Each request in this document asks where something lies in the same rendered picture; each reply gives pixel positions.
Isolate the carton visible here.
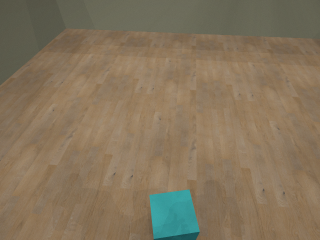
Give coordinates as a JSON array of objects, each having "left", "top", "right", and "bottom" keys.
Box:
[{"left": 149, "top": 189, "right": 200, "bottom": 240}]

